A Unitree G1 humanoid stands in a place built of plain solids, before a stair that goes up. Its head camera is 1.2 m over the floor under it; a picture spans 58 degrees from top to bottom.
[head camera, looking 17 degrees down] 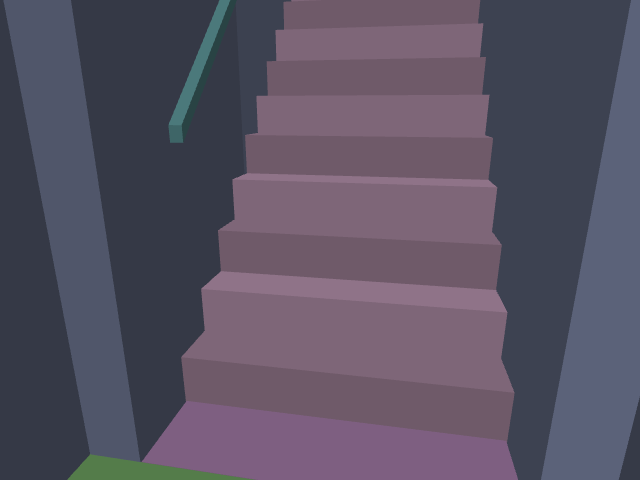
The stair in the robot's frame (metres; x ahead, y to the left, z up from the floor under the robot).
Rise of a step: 0.21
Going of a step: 0.22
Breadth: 1.30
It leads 10 degrees to the right of straight ahead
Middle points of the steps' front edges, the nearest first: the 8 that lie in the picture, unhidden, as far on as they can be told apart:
1.46 -0.06 0.21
1.68 -0.11 0.42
1.90 -0.15 0.63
2.12 -0.19 0.84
2.34 -0.23 1.06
2.56 -0.27 1.27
2.78 -0.31 1.48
3.00 -0.35 1.69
